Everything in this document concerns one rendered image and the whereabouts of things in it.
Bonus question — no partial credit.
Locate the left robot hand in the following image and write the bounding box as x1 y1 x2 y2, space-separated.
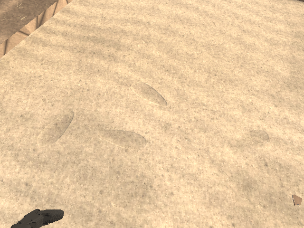
10 209 65 228

